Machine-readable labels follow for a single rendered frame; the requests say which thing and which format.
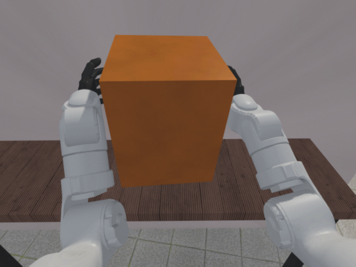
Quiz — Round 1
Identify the robot left forearm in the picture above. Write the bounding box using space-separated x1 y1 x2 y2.
59 90 115 245

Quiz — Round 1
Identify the left robot hand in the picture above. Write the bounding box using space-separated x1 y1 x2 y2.
78 58 103 104

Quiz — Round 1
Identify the robot right forearm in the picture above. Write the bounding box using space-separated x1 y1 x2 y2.
228 94 336 229

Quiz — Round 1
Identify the right robot upper arm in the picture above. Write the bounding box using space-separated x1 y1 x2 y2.
264 189 356 267

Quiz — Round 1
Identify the table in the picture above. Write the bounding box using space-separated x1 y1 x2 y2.
0 139 356 267

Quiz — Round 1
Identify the left robot upper arm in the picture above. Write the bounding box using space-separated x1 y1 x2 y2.
29 199 129 267

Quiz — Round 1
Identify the carton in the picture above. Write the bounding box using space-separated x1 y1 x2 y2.
99 35 237 187

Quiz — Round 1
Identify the right robot hand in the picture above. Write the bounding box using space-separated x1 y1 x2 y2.
227 65 244 96

